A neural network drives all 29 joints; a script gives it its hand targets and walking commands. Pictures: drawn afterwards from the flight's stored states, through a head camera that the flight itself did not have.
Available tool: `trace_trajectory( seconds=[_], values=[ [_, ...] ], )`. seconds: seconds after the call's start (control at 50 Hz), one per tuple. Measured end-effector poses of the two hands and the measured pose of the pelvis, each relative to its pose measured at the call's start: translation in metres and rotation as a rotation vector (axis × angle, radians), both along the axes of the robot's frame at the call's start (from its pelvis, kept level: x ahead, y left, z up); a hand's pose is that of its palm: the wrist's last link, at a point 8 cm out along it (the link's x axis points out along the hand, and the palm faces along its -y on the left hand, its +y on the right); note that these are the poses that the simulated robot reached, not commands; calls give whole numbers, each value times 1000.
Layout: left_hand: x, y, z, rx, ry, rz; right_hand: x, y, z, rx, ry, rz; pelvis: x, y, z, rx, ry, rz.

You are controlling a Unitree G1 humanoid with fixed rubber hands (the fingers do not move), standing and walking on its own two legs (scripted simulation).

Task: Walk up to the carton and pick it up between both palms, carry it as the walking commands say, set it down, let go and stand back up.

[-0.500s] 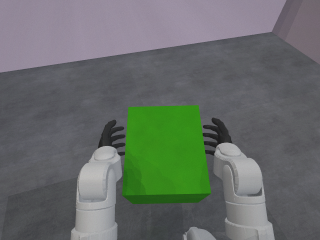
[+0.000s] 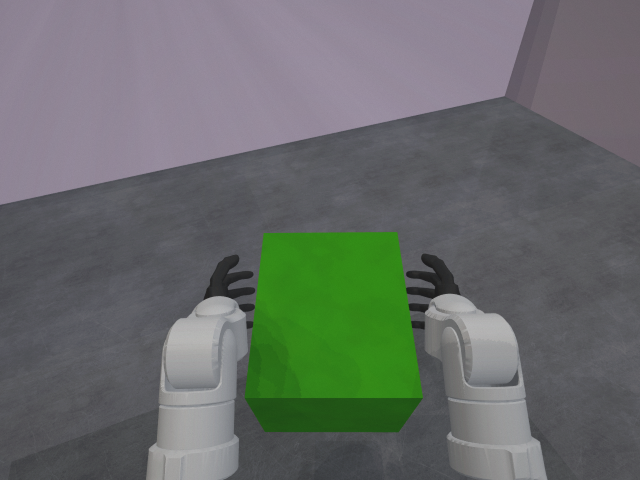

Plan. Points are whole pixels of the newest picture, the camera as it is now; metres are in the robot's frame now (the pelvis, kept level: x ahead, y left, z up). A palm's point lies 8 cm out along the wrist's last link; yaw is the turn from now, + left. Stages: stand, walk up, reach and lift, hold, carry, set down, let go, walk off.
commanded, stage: carry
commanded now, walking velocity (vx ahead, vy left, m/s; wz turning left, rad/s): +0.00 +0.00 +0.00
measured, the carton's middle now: (330, 332) +0.31 -0.01 +0.02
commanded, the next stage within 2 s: hold in 1.22 s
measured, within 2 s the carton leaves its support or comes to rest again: neither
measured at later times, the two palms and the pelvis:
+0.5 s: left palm (222, 294) +0.31 +0.13 +0.11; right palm (436, 286) +0.30 -0.14 +0.11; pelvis +0.02 +0.00 +0.00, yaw +0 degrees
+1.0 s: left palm (237, 287) +0.32 +0.11 +0.11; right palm (446, 282) +0.32 -0.15 +0.10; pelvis +0.03 -0.02 +0.00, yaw +0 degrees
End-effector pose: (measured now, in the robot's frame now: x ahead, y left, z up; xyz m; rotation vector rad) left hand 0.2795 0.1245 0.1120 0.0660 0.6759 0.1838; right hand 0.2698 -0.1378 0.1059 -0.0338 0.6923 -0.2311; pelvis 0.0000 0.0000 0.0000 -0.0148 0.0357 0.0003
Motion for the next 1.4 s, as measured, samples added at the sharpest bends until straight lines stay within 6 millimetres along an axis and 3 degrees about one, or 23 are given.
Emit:
trace_trajectory(
  seconds=[0.28,0.66,1.22,1.28,1.32,1.4],
  values=[
    [11,10,3,-8,-10,35,21,11,7,-24,-9,22,9,2,3,1,11,-1],
    [37,-5,-2,-12,-6,18,41,-5,1,-16,-6,11,28,-8,3,13,20,-6],
    [46,-17,-10,-12,4,14,50,-18,-6,-12,-2,19,36,-21,2,18,16,-7],
    [50,-14,-41,3,64,-20,58,-18,-37,-17,53,69,34,-22,9,22,-64,-8],
    [42,-12,-63,29,95,-47,54,-18,-59,-30,83,97,34,-22,13,19,-84,-22],
    [25,-9,-73,18,59,-79,36,-17,-66,-43,45,115,37,-20,16,17,-91,-41]
  ],
)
